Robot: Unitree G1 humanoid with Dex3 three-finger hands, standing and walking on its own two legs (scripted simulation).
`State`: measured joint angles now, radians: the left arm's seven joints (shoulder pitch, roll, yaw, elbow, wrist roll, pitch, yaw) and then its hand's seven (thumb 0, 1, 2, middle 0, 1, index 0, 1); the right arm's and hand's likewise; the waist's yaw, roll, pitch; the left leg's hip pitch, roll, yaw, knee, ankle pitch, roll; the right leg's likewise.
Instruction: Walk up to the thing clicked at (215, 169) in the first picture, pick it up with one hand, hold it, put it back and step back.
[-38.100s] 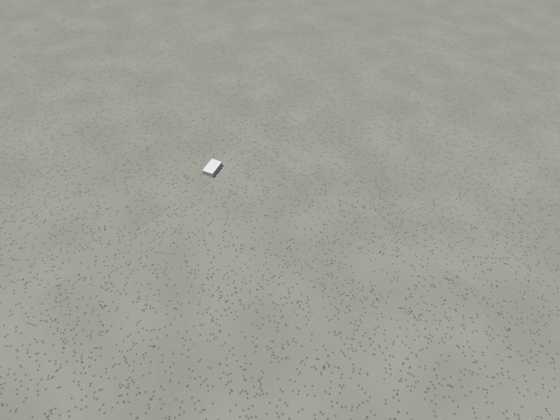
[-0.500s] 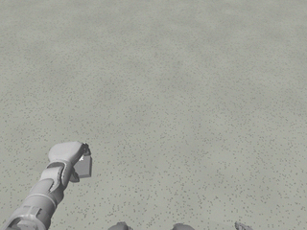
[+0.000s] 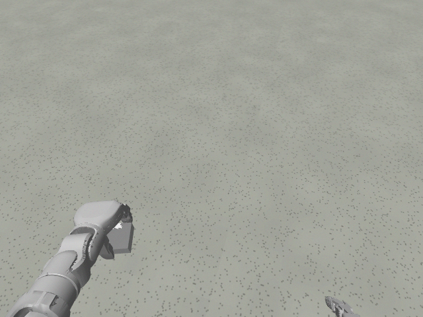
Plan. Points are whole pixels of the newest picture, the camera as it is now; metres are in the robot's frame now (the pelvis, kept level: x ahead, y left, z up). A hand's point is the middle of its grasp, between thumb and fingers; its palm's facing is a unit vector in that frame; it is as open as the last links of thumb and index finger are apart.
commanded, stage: hold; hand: left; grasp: from above
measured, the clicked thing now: (108, 238) +0.31 +0.23 -0.10
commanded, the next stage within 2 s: crouch in 1.48 s
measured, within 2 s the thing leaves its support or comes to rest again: neither
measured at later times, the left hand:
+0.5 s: hand (104, 243) +0.28 +0.21 -0.04, palm faces -0.47 -0.05 -0.88, open 8.7 cm
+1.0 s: hand (102, 244) +0.27 +0.21 -0.03, palm faces -0.46 -0.05 -0.89, open 8.7 cm
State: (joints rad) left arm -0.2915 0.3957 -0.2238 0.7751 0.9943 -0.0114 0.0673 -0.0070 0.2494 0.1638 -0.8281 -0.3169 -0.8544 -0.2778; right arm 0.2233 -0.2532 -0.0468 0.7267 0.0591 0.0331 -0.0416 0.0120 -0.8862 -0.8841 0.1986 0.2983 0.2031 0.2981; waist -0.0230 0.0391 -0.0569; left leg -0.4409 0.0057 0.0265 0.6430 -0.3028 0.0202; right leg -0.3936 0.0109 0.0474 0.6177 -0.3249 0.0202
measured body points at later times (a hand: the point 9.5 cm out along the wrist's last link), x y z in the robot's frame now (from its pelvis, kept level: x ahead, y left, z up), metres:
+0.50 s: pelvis -0.01 -0.01 +0.01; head +0.00 -0.03 +0.46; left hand +0.30 +0.21 +0.01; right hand +0.12 -0.27 -0.11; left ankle +0.01 +0.10 -0.72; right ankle -0.01 -0.14 -0.72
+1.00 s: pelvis -0.02 -0.01 +0.01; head -0.01 -0.03 +0.46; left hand +0.29 +0.21 +0.02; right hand +0.13 -0.26 -0.10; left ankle +0.01 +0.10 -0.72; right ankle -0.01 -0.14 -0.72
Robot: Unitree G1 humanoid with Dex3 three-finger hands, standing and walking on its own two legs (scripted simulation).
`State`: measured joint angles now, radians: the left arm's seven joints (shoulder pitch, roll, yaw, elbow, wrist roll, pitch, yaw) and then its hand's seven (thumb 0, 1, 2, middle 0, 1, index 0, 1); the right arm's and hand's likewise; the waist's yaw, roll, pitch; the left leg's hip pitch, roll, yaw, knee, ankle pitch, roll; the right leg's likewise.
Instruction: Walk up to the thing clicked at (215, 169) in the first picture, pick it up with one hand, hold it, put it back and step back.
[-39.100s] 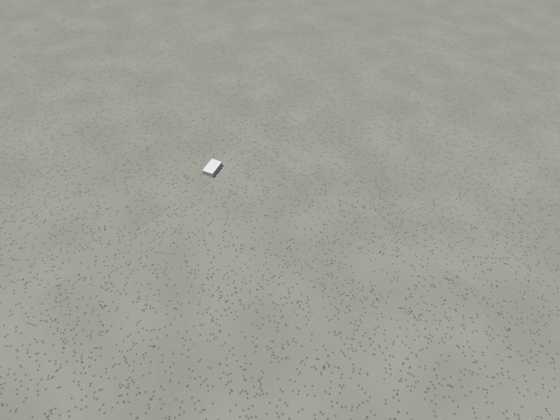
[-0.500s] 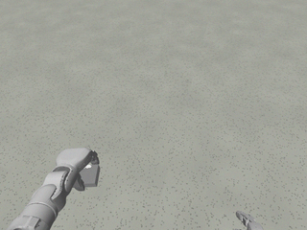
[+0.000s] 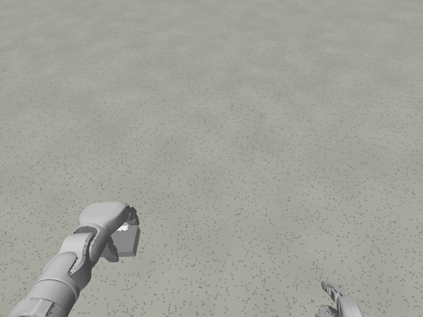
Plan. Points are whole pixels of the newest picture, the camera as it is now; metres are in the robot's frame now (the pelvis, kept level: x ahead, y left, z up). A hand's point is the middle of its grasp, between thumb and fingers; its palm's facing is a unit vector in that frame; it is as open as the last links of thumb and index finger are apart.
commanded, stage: hold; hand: left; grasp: from above
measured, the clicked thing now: (114, 241) +0.30 +0.23 -0.08
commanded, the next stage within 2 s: crouch in 0.48 s
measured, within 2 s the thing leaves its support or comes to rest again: neither
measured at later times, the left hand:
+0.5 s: hand (110, 238) +0.29 +0.22 -0.04, palm faces -0.46 -0.05 -0.89, open 8.7 cm
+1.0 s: hand (117, 249) +0.29 +0.23 -0.11, palm faces -0.47 +0.00 -0.88, open 8.7 cm
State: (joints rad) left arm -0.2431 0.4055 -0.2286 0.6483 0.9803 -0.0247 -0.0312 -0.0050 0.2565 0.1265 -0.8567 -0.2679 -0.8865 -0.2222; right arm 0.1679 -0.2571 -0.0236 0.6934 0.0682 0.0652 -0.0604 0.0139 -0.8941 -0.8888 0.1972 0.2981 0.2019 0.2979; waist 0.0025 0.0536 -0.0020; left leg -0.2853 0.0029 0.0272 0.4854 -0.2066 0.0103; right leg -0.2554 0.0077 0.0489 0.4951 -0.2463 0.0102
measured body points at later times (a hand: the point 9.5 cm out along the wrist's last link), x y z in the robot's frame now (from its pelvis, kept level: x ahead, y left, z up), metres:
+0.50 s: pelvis +0.00 +0.00 +0.00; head +0.01 -0.02 +0.45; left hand +0.31 +0.22 +0.01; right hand +0.15 -0.25 -0.11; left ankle +0.03 +0.11 -0.74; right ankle +0.01 -0.13 -0.74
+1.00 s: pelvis -0.01 +0.00 -0.02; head +0.04 +0.00 +0.42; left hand +0.32 +0.23 -0.06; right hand +0.12 -0.27 -0.14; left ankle +0.03 +0.11 -0.74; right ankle +0.01 -0.13 -0.74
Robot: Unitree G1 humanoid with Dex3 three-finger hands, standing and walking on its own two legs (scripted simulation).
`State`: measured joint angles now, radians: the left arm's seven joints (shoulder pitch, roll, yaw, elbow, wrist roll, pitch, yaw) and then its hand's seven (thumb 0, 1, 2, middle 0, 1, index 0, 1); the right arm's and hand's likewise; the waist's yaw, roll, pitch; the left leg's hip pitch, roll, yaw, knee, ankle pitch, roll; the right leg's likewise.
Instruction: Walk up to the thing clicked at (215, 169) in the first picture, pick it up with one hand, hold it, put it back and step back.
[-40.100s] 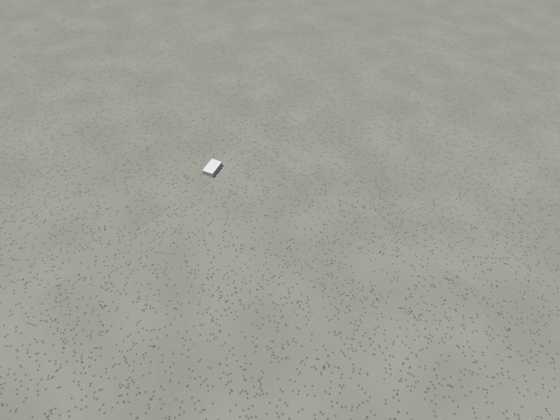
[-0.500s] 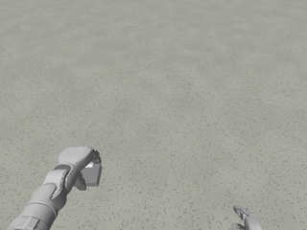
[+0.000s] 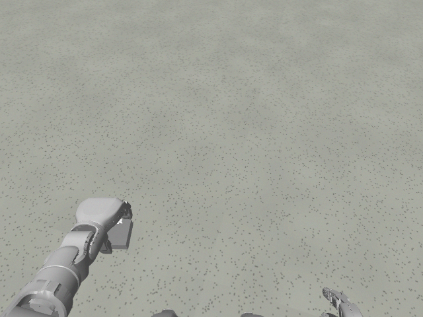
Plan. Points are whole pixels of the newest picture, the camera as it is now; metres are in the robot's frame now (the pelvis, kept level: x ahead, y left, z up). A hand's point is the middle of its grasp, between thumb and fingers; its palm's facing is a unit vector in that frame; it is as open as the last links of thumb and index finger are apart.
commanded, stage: crouch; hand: left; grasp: from above
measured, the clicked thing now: (107, 233) +0.32 +0.23 -0.13
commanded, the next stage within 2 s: lower in 1.62 s
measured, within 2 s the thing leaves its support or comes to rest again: neither
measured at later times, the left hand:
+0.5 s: hand (130, 234) +0.39 +0.23 -0.33, palm faces -0.44 +0.03 -0.90, open 8.8 cm
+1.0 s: hand (139, 241) +0.42 +0.25 -0.50, palm faces -0.46 -0.01 -0.89, open 8.7 cm
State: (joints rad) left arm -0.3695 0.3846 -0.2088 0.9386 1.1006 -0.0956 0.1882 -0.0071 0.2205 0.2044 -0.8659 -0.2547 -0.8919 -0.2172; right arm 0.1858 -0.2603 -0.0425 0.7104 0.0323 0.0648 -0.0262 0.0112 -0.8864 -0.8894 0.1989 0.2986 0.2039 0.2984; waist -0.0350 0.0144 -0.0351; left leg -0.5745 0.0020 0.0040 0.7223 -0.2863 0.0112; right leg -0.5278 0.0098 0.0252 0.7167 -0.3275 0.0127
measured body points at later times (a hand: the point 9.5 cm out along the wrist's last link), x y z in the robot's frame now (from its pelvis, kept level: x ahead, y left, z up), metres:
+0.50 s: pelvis -0.04 +0.01 -0.20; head +0.14 +0.02 +0.21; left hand +0.41 +0.23 -0.28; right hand -0.01 -0.27 -0.33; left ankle +0.04 +0.11 -0.71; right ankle +0.02 -0.13 -0.71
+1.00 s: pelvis -0.05 +0.00 -0.33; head +0.20 +0.04 +0.04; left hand +0.44 +0.24 -0.45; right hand +0.00 -0.28 -0.44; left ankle +0.04 +0.11 -0.71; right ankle +0.02 -0.13 -0.71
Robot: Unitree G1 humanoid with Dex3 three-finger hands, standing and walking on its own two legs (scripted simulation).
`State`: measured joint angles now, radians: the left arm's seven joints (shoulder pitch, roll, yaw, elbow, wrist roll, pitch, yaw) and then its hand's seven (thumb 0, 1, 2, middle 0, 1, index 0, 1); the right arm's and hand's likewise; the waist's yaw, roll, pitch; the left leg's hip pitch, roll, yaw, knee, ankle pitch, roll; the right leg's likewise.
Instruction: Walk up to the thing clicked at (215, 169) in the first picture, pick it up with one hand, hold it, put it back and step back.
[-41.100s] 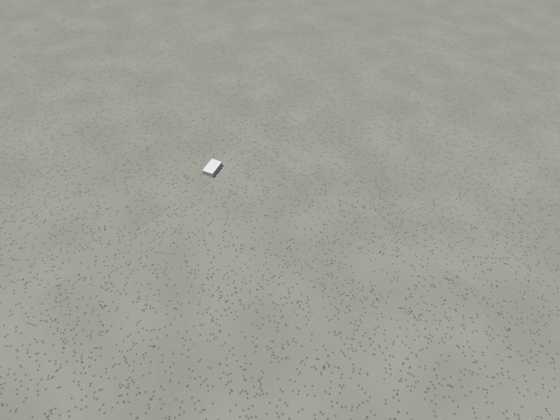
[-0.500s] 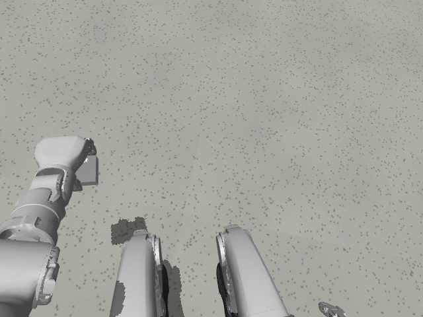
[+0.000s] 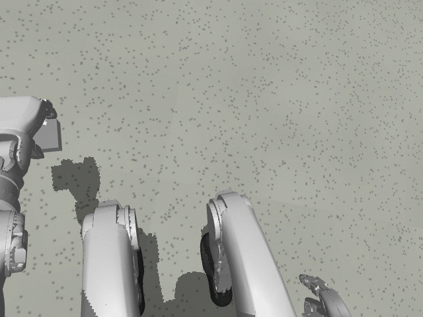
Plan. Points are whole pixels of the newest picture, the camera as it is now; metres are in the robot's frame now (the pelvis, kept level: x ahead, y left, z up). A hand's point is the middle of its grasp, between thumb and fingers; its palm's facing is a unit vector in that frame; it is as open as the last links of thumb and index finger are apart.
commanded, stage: crouch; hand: left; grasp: from above
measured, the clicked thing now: (31, 137) +0.45 +0.30 -0.22
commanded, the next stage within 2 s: lower in 0.62 s
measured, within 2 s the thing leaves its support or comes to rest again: rests again in 1.80 s
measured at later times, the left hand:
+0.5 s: hand (41, 134) +0.47 +0.29 -0.24, palm faces -0.46 -0.06 -0.88, open 8.6 cm
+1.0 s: hand (46, 137) +0.47 +0.30 -0.29, palm faces -0.48 -0.07 -0.87, open 8.6 cm
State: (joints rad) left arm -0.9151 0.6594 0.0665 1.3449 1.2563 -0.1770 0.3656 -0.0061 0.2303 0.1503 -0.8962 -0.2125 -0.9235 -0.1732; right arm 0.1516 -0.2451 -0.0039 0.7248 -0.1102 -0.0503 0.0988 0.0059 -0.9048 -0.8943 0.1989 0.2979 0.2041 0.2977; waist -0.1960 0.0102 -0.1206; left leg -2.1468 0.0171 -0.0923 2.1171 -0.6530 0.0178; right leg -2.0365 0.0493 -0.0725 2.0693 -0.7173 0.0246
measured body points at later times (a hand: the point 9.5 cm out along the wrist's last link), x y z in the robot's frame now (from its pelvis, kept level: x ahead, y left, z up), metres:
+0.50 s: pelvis -0.01 +0.00 -0.07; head +0.25 +0.06 +0.30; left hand +0.49 +0.29 -0.19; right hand +0.03 -0.28 -0.17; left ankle +0.08 +0.12 -0.38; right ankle +0.08 -0.12 -0.38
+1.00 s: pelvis +0.00 +0.00 -0.09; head +0.27 +0.08 +0.26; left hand +0.49 +0.30 -0.24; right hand +0.04 -0.27 -0.19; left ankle +0.08 +0.12 -0.38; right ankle +0.08 -0.12 -0.38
